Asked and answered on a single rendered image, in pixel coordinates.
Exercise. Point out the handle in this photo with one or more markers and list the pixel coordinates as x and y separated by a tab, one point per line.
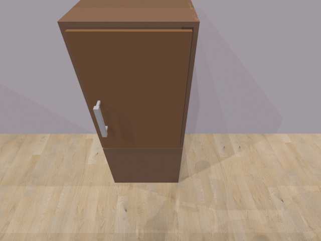
100	121

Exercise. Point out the cupboard door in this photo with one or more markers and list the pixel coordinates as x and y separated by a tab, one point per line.
140	77

